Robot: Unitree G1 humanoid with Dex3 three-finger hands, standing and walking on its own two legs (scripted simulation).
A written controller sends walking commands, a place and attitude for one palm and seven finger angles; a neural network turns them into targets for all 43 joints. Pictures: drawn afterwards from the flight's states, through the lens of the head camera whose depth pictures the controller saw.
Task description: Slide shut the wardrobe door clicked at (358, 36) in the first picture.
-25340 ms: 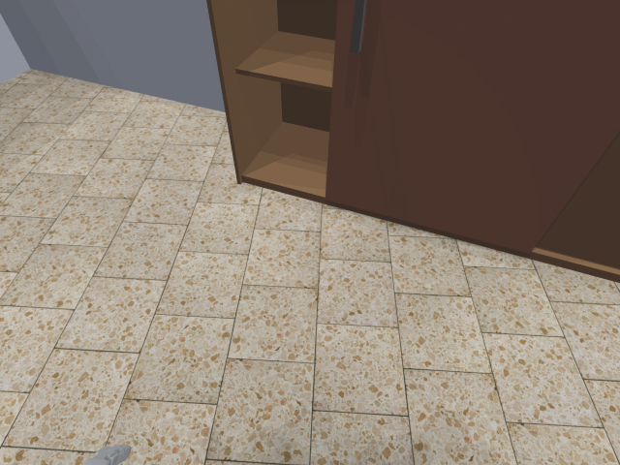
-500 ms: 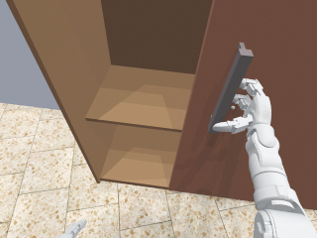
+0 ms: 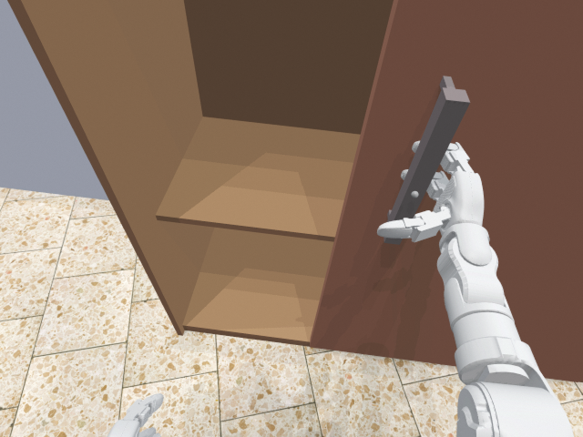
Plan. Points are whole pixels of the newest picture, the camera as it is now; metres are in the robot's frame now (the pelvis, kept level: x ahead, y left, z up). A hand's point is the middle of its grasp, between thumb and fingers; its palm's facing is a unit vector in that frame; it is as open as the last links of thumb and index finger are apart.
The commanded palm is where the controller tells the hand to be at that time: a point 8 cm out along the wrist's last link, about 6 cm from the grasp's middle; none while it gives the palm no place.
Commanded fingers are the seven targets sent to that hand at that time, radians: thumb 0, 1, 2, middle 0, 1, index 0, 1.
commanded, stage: slide the fingers in behind the handle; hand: right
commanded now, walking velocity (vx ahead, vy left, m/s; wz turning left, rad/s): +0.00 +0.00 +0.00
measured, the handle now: (415, 171) +0.48 -0.13 +0.13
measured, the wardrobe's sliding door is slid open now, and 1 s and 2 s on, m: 0.44 0.44 0.44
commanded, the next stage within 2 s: grip the handle and tug to test in 0.98 s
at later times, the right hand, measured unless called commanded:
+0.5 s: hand (403, 194) +0.42 -0.10 +0.13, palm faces +0.03 +1.00 +0.01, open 14.0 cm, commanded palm +0.40 -0.15 +0.12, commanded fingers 0.00 0.50 -0.30 0.30 1.20 0.30 1.20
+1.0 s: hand (402, 192) +0.43 -0.10 +0.13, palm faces +0.04 +1.00 -0.01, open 14.0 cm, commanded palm +0.40 -0.15 +0.12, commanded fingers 0.00 0.50 -0.30 0.30 1.20 0.30 1.20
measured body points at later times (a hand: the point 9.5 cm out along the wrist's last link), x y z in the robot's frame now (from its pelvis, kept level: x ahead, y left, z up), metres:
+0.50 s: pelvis +0.00 +0.00 +0.00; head +0.02 +0.02 +0.45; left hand +0.11 +0.24 -0.12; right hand +0.42 -0.16 +0.13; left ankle +0.03 +0.11 -0.73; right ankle -0.04 -0.11 -0.73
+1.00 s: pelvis +0.00 +0.00 +0.00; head +0.03 +0.01 +0.45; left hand +0.09 +0.24 -0.12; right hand +0.42 -0.16 +0.13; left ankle +0.03 +0.11 -0.73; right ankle -0.04 -0.11 -0.73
